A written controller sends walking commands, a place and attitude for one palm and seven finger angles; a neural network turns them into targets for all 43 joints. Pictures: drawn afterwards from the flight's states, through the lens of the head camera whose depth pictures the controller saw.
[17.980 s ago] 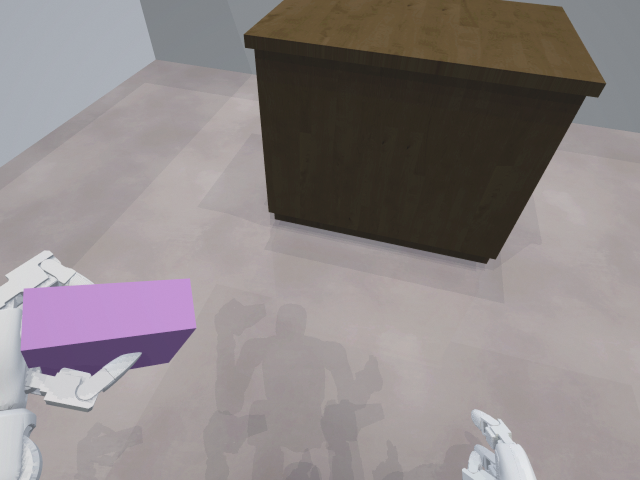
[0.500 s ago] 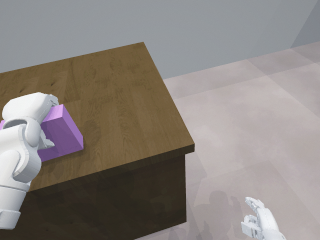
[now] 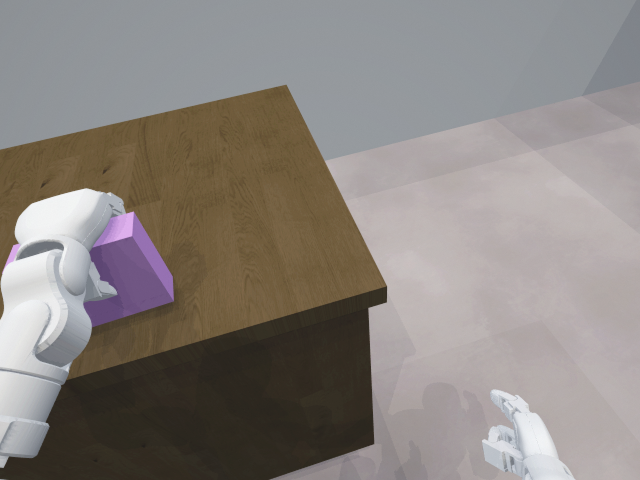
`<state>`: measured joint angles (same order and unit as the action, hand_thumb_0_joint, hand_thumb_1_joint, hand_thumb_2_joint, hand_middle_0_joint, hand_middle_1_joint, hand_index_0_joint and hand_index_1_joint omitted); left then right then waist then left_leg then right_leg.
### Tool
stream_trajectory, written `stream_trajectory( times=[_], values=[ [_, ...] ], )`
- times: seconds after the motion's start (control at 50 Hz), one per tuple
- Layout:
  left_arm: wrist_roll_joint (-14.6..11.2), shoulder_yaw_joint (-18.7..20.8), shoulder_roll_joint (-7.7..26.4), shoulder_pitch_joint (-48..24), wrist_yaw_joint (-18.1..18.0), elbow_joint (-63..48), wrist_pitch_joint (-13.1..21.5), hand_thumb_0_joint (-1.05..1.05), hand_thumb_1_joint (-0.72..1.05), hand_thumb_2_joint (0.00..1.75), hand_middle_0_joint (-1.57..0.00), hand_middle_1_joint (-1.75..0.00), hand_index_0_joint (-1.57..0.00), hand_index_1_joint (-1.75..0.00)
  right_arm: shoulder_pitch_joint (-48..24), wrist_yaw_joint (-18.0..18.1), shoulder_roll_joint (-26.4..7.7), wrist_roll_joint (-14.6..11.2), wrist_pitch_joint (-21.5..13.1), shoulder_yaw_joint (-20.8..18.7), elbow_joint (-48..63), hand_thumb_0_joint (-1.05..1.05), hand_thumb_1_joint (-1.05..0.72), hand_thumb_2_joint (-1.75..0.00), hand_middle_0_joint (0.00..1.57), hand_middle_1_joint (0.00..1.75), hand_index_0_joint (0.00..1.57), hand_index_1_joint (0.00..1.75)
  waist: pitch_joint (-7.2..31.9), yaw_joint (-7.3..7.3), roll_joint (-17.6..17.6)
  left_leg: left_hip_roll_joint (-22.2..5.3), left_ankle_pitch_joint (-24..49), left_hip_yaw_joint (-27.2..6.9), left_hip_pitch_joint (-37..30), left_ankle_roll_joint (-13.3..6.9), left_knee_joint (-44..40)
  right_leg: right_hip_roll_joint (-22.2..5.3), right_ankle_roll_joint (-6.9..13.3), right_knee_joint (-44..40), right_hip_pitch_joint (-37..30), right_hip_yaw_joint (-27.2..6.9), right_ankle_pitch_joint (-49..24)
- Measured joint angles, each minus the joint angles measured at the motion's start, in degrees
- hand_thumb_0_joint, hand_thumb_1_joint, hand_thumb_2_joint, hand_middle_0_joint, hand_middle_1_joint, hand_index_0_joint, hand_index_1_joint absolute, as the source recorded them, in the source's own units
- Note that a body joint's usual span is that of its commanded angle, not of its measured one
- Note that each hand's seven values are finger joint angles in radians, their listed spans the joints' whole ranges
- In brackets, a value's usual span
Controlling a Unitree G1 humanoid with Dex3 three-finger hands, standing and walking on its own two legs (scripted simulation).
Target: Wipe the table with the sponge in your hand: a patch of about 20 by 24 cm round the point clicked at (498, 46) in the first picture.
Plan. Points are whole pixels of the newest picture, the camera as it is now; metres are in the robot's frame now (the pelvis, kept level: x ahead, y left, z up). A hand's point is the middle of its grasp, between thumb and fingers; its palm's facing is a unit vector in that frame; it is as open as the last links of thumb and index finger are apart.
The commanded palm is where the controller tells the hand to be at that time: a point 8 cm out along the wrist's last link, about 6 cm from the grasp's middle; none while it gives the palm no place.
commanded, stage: move the sponge above the wiping area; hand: left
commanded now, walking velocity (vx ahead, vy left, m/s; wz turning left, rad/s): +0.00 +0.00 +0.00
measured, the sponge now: (107, 285) +0.29 +0.32 +0.11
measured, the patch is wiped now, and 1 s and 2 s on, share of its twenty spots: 0.00 0.00 0.10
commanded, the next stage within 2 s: lower the sponge onto the table in 0.74 s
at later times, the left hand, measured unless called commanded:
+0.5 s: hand (106, 255) +0.30 +0.31 +0.16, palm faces -0.09 -0.04 -1.00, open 8.9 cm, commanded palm +0.28 +0.32 +0.25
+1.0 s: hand (107, 255) +0.30 +0.31 +0.16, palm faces -0.07 -0.03 -1.00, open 8.9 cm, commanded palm +0.28 +0.32 +0.25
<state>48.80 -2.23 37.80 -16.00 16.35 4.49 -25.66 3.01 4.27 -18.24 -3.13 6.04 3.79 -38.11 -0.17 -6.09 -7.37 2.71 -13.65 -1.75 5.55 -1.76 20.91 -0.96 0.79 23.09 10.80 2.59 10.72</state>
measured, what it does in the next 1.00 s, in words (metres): stands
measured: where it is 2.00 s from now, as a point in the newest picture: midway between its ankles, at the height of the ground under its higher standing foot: outside the picture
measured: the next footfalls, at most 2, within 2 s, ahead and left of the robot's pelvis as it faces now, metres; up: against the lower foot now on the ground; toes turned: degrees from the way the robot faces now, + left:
none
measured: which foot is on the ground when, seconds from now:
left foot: down 0.00-1.00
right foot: down 0.00-1.00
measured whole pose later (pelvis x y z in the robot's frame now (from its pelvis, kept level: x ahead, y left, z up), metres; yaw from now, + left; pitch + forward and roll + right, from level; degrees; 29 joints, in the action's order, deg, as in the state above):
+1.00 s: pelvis +0.00 +0.00 +0.00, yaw +0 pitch -2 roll +0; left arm 49.0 -2.8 37.6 -15.7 16.7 2.8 -22.5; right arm 3.3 5.1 -18.1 -2.7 5.4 3.7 -38.2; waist -0.7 -6.3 -6.8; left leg 2.6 -14.1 -2.0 5.4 -1.7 21.2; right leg -0.8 1.0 23.3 10.6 2.8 11.2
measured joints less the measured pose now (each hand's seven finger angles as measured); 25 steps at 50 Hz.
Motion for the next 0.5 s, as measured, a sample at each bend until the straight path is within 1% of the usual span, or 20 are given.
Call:
stream_trajectory(
  times=[0.04, 0.1, 0.12, 0.16, 0.2, 0.22, 0.26, 0.32, 0.36, 0.38, 0.44, 0.46, 0.5],
  values=[
    [0.4, -1.0, -0.6, 0.5, -0.1, -1.3, 3.5, 0.00, -0.42, 1.07, -0.85, -1.44, -0.85, -1.44, 0.2, 0.6, 0.2, 0.3, -0.7, 0.0, 0.0, 0.01, -0.91, -0.90, 0.20, 0.30, 0.20, 0.30, -0.6, -0.25, 0.8, -0.1, 0.0, -0.2, -0.2, 0.1, 0.1, 0.1, 0.2, 0.0, -0.3, 0.2, 0.1],
    [1.1, -1.4, -0.7, 0.1, -2.8, -2.4, 9.2, 0.00, -0.42, 1.07, -0.85, -1.44, -0.85, -1.44, 0.4, 1.4, 1.2, 0.9, -2.0, 0.0, -0.4, 0.01, -0.91, -0.90, 0.20, 0.30, 0.20, 0.30, -1.2, -0.59, 2.1, -0.4, -0.1, -0.4, -0.7, 0.4, 0.1, 0.4, 0.5, -0.3, -1.0, 0.4, 0.0],
    [1.4, -1.1, -0.5, -0.4, -4.2, -2.4, 10.6, 0.00, -0.42, 1.07, -0.85, -1.44, -0.85, -1.44, 0.4, 1.4, 1.5, 1.0, -2.2, 0.0, -0.6, 0.01, -0.91, -0.90, 0.20, 0.30, 0.20, 0.30, -1.4, -0.65, 2.4, -0.5, -0.1, -0.3, -0.9, 0.5, 0.0, 0.5, 0.6, -0.5, -1.1, 0.4, -0.1],
    [1.7, -0.3, 0.1, -1.6, -6.9, -2.1, 11.6, 0.00, -0.42, 1.07, -0.85, -1.44, -0.85, -1.44, 0.3, 1.2, 2.1, 1.1, -2.4, 0.0, -0.9, 0.01, -0.91, -0.90, 0.20, 0.30, 0.20, 0.30, -1.4, -0.83, 2.8, -0.8, -0.1, 0.0, -1.2, 0.7, -0.3, 0.9, 0.8, -0.9, -1.3, 0.1, -0.3],
    [1.5, 0.8, 0.5, -3.2, -9.3, -0.9, 10.9, 0.00, -0.42, 1.07, -0.85, -1.44, -0.85, -1.44, 0.0, 0.6, 2.4, 1.1, -2.2, -0.1, -1.5, 0.01, -0.91, -0.90, 0.20, 0.30, 0.20, 0.30, -1.3, -0.85, 2.7, -1.0, 0.0, 0.2, -1.4, 0.9, -0.7, 1.1, 0.9, -1.3, -1.5, -0.2, -0.6],
    [1.3, 1.4, 0.7, -4.0, -10.1, -0.2, 9.8, 0.00, -0.42, 1.07, -0.85, -1.44, -0.85, -1.44, -0.2, 0.3, 2.4, 1.1, -2.0, -0.1, -1.7, 0.01, -0.91, -0.90, 0.20, 0.30, 0.20, 0.30, -1.1, -0.85, 2.4, -1.1, 0.1, 0.4, -1.5, 0.9, -0.9, 1.2, 0.9, -1.6, -1.5, -0.4, -0.7],
    [0.8, 2.8, 1.2, -5.0, -10.8, 1.1, 6.6, 0.00, -0.42, 1.07, -0.85, -1.44, -0.85, -1.44, -0.6, -0.3, 2.2, 0.9, -1.2, 0.0, -2.0, 0.01, -0.91, -0.90, 0.20, 0.30, 0.20, 0.30, -0.5, -0.74, 1.7, -1.1, 0.1, 0.8, -1.3, 0.9, -1.1, 1.2, 0.8, -1.6, -1.1, -0.8, -0.9],
    [0.1, 4.0, 1.8, -5.1, -9.0, 2.4, 1.4, 0.00, -0.42, 1.07, -0.85, -1.44, -0.85, -1.44, -0.8, -0.9, 1.6, 0.5, 0.0, 0.0, -1.8, 0.01, -0.91, -0.90, 0.20, 0.30, 0.20, 0.30, 0.3, -0.21, 0.5, -0.9, 0.2, 1.0, -0.9, 0.6, -1.3, 1.1, 0.5, -1.5, -0.6, -1.0, -0.8],
    [-0.2, 3.7, 1.8, -4.2, -6.8, 2.6, -1.4, 0.00, -0.42, 1.07, -0.85, -1.44, -0.85, -1.44, -0.7, -1.0, 1.1, 0.0, 0.6, 0.0, -1.2, 0.01, -0.91, -0.90, 0.20, 0.30, 0.20, 0.30, 0.5, 0.03, -0.3, -0.7, 0.2, 0.9, -0.5, 0.5, -1.1, 0.8, 0.3, -1.2, -0.2, -0.9, -0.7],
    [-0.4, 3.2, 1.7, -3.6, -5.5, 2.7, -2.3, 0.00, -0.42, 1.07, -0.85, -1.44, -0.85, -1.44, -0.6, -1.0, 0.8, -0.1, 0.8, 0.0, -0.9, 0.01, -0.91, -0.90, 0.20, 0.30, 0.20, 0.30, 0.6, 0.16, -0.6, -0.6, 0.2, 0.8, -0.4, 0.4, -1.0, 0.7, 0.3, -1.0, 0.0, -0.8, -0.6],
    [-0.1, 0.7, 0.7, -2.1, -1.8, 2.5, -3.0, 0.00, -0.42, 1.07, -0.85, -1.44, -0.85, -1.44, -0.2, -0.5, 0.1, -0.3, 0.8, 0.1, -0.4, 0.01, -0.91, -0.90, 0.20, 0.30, 0.20, 0.30, 0.2, 0.26, -0.8, -0.3, 0.1, 0.4, 0.1, 0.2, -0.5, 0.3, 0.1, -0.3, 0.3, -0.4, -0.2],
    [0.1, -0.1, 0.2, -1.9, -0.8, 2.3, -2.3, 0.00, -0.42, 1.07, -0.85, -1.44, -0.85, -1.44, -0.1, -0.2, 0.0, -0.3, 0.5, 0.1, -0.3, 0.01, -0.91, -0.90, 0.20, 0.30, 0.20, 0.30, 0.0, 0.22, -0.6, -0.2, 0.1, 0.2, 0.2, 0.2, -0.3, 0.2, 0.1, -0.1, 0.4, -0.2, 0.0],
    [0.3, -1.2, -0.6, -1.2, 0.3, 1.3, 0.7, 0.00, -0.42, 1.07, -0.85, -1.44, -0.85, -1.44, 0.3, 0.3, 0.1, 0.0, -0.2, 0.1, -0.2, 0.01, -0.91, -0.90, 0.20, 0.30, 0.20, 0.30, -0.5, 0.12, 0.0, -0.1, 0.0, -0.1, 0.2, 0.2, -0.1, 0.1, 0.2, 0.2, 0.3, 0.1, 0.2]
  ],
)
